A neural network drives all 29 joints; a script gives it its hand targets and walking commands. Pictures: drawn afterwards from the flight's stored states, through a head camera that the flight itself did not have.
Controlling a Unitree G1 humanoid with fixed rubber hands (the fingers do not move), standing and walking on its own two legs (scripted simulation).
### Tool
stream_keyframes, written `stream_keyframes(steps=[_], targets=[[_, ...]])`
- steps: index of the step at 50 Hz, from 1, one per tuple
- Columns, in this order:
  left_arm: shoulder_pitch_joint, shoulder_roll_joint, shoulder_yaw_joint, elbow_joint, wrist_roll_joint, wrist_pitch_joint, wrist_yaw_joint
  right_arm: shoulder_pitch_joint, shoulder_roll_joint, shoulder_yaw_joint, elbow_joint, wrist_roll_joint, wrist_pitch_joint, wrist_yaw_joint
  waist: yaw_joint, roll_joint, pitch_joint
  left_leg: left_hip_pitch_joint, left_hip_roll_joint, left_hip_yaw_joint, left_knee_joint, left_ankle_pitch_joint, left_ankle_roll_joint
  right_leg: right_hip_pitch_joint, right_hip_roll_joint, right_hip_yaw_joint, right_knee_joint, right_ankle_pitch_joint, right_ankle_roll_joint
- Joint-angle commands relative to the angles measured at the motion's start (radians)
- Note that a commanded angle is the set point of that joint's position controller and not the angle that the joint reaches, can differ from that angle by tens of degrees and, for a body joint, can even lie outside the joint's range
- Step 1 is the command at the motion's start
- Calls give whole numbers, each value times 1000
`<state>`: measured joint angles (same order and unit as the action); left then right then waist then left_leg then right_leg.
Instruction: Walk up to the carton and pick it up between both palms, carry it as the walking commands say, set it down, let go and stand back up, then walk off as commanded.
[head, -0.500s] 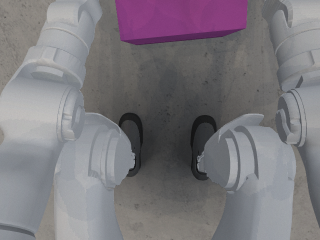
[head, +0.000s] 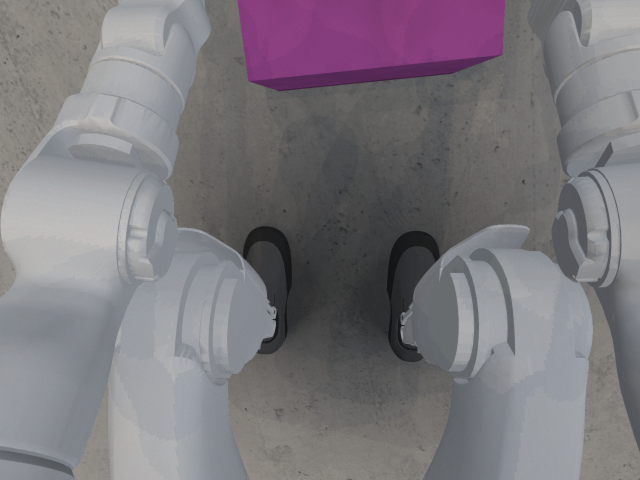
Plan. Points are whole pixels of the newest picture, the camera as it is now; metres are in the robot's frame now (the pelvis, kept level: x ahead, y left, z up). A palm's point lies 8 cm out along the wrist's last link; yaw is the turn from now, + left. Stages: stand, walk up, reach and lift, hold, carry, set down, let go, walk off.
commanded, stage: reach and lift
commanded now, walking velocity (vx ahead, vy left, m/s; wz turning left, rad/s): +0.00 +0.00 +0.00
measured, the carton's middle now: out of the picture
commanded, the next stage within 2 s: none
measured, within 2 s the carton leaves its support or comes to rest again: leaves its support in 0.48 s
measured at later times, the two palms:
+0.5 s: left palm out of the picture +0.56 +0.12 -0.16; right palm out of the picture +0.55 -0.20 -0.17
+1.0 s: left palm out of the picture +0.56 +0.12 -0.10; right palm out of the picture +0.56 -0.18 -0.11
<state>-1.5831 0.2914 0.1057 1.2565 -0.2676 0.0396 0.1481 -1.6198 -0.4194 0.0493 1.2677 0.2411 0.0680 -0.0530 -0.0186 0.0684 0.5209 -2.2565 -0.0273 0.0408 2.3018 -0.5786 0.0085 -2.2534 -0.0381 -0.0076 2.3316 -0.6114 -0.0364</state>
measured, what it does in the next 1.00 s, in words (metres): stands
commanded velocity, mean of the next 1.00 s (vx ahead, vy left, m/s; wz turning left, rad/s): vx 0.00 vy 0.00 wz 0.00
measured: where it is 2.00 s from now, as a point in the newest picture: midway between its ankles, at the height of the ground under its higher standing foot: (334, 312)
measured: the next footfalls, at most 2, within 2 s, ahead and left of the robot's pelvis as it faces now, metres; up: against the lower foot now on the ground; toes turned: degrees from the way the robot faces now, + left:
none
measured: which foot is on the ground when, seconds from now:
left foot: down 0.00-1.00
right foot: down 0.00-1.00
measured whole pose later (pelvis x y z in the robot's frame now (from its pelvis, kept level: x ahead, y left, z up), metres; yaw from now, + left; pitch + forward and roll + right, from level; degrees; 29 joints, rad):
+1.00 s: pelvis -0.02 +0.02 +0.03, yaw -3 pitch +29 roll +1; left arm -1.54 0.20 0.24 0.88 -0.15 0.30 0.41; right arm -1.62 -0.37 -0.11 1.00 0.03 0.34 -0.13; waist 0.01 0.05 0.52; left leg -2.17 -0.10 0.01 2.21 -0.55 -0.03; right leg -2.18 0.03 0.03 2.21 -0.54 0.02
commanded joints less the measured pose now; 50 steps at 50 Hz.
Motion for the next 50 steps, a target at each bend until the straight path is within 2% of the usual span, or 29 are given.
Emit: stream_keyframes(steps=[1,10,16,20,23,27,31,33,36,39,42,44,47,50], targets=[[-450,-887,-145,-263,14,49,-259,-448,862,126,-267,1,32,261,-41,-121,-1081,487,-116,8,-152,336,-3,518,109,-3,-203,378,19],[-434,-937,-137,-302,-12,61,-279,-436,929,137,-311,10,53,285,-36,-148,-1126,481,-115,17,-127,375,7,562,114,0,-187,434,16],[-511,-963,-199,-436,-69,58,-259,-510,963,194,-454,66,51,263,-32,-153,-1479,620,-122,32,-119,487,-2,749,127,-10,-178,571,27],[-580,-969,-236,-544,-105,57,-235,-559,975,201,-537,90,53,238,-37,-152,-1724,704,-128,39,-126,545,-14,876,138,-17,-179,659,33],[-614,-969,-245,-617,-117,63,-218,-604,979,207,-610,98,58,222,-28,-155,-1871,740,-132,44,-138,566,-21,960,144,-17,-185,709,35],[-640,-967,-222,-652,-102,83,-199,-696,965,218,-703,93,65,204,8,-166,-1963,757,-134,49,-163,538,-22,999,149,-20,-206,675,40],[-641,-975,-173,-601,-44,118,-198,-791,948,224,-740,74,75,197,52,-176,-1927,705,-129,69,-193,428,-16,982,145,-22,-242,558,45],[-644,-993,-170,-588,-20,140,-199,-834,940,223,-759,69,81,198,60,-168,-1942,732,-127,69,-211,400,-13,967,147,-31,-254,503,47],[-656,-1025,-164,-564,7,168,-205,-845,949,196,-715,50,101,206,41,-163,-1939,761,-122,67,-236,354,-10,915,148,-48,-275,418,46],[-697,-1058,-176,-587,16,188,-220,-783,994,145,-622,11,129,223,-2,-157,-1933,773,-117,59,-260,316,-13,871,148,-59,-292,366,38],[-755,-1090,-206,-652,9,200,-237,-700,1054,94,-560,-29,158,243,-49,-139,-1985,797,-117,56,-273,319,-18,865,150,-67,-300,371,29],[-774,-1108,-222,-686,5,209,-247,-656,1090,70,-547,-50,176,255,-65,-117,-2039,821,-121,59,-278,344,-23,868,151,-69,-305,394,26],[-748,-1126,-234,-707,8,224,-257,-611,1121,63,-580,-66,198,269,-66,-94,-2132,859,-123,64,-280,399,-31,881,151,-68,-311,443,28],[-671,-1154,-238,-717,19,247,-254,-657,1106,110,-693,-46,206,280,-36,-91,-2264,958,-126,51,-287,481,-33,888,152,-77,-303,495,33]])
